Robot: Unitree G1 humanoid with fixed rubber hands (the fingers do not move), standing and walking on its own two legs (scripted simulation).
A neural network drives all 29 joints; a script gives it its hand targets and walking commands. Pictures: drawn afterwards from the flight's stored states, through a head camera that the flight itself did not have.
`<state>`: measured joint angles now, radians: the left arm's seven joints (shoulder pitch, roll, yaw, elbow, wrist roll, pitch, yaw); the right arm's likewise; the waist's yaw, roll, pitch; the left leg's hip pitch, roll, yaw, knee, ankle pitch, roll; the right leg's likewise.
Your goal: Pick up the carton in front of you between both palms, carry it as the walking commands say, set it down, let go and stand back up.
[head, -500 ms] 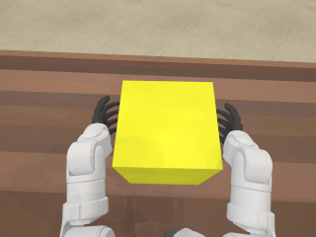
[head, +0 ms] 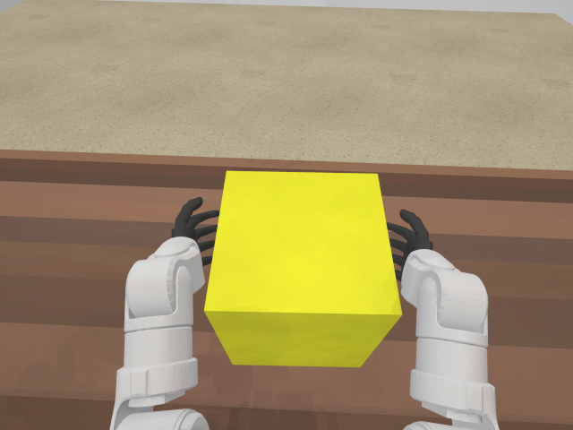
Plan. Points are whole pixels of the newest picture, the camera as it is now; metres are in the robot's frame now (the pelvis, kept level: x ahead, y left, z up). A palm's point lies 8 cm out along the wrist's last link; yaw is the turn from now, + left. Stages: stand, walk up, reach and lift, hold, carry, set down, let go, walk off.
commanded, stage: carry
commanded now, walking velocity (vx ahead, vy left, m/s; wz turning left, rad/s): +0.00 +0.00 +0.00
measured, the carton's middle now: (298, 277) +0.34 +0.01 +0.03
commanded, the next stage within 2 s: none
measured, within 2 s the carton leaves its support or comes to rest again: neither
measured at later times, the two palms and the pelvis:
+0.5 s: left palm (182, 241) +0.33 +0.17 +0.11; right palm (404, 250) +0.34 -0.13 +0.11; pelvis +0.02 +0.01 +0.00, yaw +1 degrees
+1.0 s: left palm (200, 181) +0.49 +0.18 +0.08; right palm (371, 177) +0.53 -0.12 +0.08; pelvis +0.19 -0.01 +0.00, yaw +3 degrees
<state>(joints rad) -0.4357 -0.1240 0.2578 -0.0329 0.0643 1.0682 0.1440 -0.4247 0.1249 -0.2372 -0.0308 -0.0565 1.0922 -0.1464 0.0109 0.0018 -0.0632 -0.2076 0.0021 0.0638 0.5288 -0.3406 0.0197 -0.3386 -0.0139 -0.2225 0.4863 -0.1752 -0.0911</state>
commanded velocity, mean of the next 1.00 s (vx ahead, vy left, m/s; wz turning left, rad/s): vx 0.38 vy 0.00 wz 0.00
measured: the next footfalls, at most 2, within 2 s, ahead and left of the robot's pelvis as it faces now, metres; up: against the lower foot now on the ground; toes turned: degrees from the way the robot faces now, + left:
right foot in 0.82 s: +0.24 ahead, -0.06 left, +0.00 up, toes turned -3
left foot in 1.40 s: +0.58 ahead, +0.14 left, -0.12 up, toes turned +4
